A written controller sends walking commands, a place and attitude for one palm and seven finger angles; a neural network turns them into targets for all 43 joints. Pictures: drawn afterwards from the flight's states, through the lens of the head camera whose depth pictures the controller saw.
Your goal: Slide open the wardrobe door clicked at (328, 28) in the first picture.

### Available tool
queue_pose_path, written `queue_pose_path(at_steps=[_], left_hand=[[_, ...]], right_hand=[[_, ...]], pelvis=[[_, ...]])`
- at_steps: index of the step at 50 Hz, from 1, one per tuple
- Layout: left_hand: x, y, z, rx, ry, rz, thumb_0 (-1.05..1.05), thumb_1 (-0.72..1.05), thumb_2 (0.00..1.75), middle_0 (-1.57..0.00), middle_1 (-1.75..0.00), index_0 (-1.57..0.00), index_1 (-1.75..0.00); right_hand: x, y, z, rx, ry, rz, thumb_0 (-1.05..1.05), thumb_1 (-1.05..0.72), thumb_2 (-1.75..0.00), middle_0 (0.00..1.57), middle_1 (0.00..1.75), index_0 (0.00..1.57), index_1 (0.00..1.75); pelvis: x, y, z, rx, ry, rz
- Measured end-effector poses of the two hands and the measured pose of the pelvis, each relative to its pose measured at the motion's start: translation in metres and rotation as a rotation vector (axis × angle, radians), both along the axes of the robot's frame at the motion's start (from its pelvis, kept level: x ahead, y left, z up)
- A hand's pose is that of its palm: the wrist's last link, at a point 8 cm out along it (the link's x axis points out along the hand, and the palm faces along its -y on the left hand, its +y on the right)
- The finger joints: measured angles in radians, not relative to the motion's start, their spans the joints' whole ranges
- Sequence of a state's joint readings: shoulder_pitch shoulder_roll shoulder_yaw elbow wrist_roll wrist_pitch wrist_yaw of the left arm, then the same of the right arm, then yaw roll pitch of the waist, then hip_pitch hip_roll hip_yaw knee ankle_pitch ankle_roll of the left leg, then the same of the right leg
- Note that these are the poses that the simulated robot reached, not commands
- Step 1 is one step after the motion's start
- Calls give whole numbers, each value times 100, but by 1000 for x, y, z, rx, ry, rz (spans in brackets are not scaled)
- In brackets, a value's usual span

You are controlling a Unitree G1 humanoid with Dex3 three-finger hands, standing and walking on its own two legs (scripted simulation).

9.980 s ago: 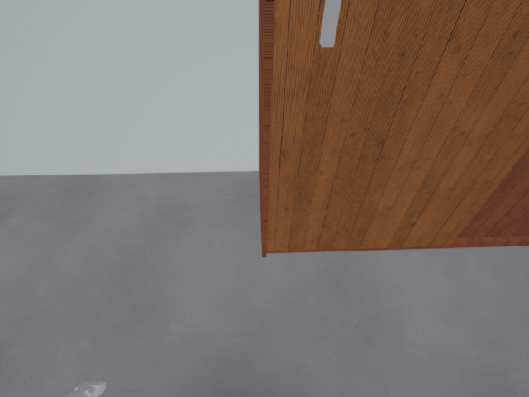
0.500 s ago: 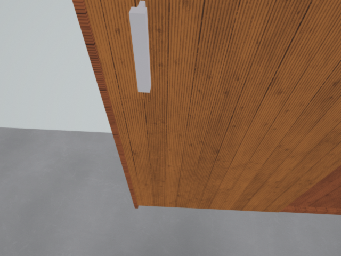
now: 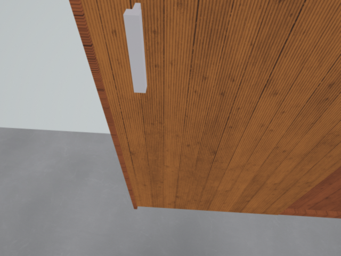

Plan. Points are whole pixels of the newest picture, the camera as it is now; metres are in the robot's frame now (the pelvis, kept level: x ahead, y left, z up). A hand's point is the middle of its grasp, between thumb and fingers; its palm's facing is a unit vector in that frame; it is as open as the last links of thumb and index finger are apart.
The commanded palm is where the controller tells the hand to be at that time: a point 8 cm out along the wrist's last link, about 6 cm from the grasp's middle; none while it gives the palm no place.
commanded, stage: raise the hand with hooked fingers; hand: left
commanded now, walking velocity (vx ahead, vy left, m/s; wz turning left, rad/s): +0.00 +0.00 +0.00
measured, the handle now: (139, 50) +0.45 +0.10 +0.26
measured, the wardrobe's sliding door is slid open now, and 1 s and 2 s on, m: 0.00 0.00 0.00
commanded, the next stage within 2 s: none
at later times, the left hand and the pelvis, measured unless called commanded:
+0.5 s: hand (76, 246) +0.14 +0.19 +0.03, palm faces +0.17 -0.98 -0.07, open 9.2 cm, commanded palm +0.13 +0.25 +0.04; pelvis -0.04 -0.05 -0.04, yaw +4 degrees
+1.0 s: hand (40, 190) +0.20 +0.24 +0.13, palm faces +0.07 -0.99 -0.10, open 12.2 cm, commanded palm +0.16 +0.29 +0.15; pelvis -0.03 -0.01 -0.01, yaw +2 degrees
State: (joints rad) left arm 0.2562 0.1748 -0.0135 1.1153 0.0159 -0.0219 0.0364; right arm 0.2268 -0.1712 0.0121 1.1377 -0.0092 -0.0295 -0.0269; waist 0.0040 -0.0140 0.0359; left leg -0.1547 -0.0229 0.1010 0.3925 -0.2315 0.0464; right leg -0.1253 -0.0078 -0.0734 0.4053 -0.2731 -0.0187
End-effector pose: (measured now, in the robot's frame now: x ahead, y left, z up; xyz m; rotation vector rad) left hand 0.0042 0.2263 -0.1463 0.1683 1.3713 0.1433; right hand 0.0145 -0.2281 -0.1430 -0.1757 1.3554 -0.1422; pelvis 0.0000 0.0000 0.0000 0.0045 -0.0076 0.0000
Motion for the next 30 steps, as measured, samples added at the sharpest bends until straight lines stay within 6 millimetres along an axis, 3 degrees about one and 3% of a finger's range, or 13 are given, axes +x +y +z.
queue_pose_path(at_steps=[2, 7, 10, 13, 16, 20, 22, 25, 30], left_hand=[[28, 4, 20, 3, -174, 97, 1, 90, 89, -20, -30, -21, -30], [132, 8, 131, 57, -921, 68, 2, 86, 87, -20, -32, -21, -33], [164, 2, 177, 10, -1266, -25, 1, 82, 86, -20, -35, -21, -36], [164, -10, 182, -80, -1426, -163, 0, 77, 83, -20, -39, -21, -39], [145, -13, 162, -143, -1360, -206, 0, 70, 81, -21, -43, -22, -43], [112, 1, 145, -97, -1272, -91, 1, 60, 77, -22, -49, -23, -49], [102, 9, 153, -35, -1302, -46, 1, 56, 75, -23, -52, -23, -52], [102, 15, 176, 18, -1400, -53, 1, 49, 72, -23, -56, -24, -57], [133, 20, 204, -33, -1422, -173, 1, 37, 67, -24, -64, -24, -64]], right_hand=[[8, -3, 5, -10, -96, 4, 1, -90, -89, 20, 30, 20, 30], [53, -14, 18, -12, -437, 51, 1, -90, -89, 20, 30, 20, 30], [85, -27, 27, -16, -592, 70, 1, -90, -89, 20, 30, 20, 30], [113, -42, 39, -29, -730, 85, 1, -90, -89, 20, 30, 20, 30], [135, -56, 53, -56, -835, 104, 1, -90, -89, 20, 30, 20, 30], [151, -66, 67, -99, -895, 138, 1, -90, -90, 20, 30, 20, 30], [154, -66, 68, -109, -892, 161, 1, -90, -90, 20, 30, 20, 30], [151, -61, 63, -100, -858, 194, 1, -90, -90, 20, 30, 20, 30], [135, -49, 48, -51, -783, 193, 1, -90, -90, 20, 30, 20, 30]], pelvis=[[-3, -1, -2, 4, -1, 8], [-15, -8, -10, 23, 18, 42], [-24, -16, -20, 15, 65, 34], [-36, -26, -34, 14, 105, 20], [-42, -34, -44, 16, 118, 17], [-44, -43, -48, 8, 111, 34], [-43, -46, -47, -2, 100, 48], [-42, -50, -44, -15, 80, 68], [-40, -50, -35, -20, 54, 73]])
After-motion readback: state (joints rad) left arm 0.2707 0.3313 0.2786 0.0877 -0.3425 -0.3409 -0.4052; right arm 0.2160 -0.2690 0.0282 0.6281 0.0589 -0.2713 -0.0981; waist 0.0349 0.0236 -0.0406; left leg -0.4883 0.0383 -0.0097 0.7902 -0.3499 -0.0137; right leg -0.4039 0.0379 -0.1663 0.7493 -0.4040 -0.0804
